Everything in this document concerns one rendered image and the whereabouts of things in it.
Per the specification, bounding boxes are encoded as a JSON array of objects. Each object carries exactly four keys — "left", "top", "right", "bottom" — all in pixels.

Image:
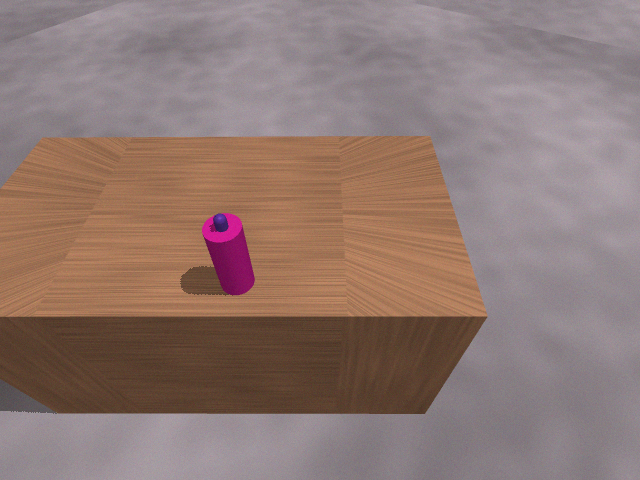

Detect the bottle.
[{"left": 202, "top": 213, "right": 255, "bottom": 295}]

